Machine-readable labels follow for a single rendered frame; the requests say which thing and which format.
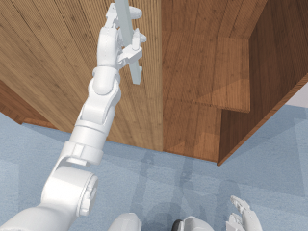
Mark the right robot hand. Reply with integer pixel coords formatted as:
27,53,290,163
225,195,263,231

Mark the robot right thigh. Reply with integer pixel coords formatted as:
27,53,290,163
178,218,214,231

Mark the robot left upper arm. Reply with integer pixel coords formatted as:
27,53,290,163
0,166,99,231

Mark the wardrobe door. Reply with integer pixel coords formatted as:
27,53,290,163
0,0,164,152
0,80,50,122

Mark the right robot foot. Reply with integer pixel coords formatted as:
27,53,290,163
171,219,183,231

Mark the left robot hand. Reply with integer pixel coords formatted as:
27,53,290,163
96,3,147,72

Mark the handle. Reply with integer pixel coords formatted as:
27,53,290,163
114,0,142,85

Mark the left robot forearm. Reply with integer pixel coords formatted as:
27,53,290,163
40,65,121,202

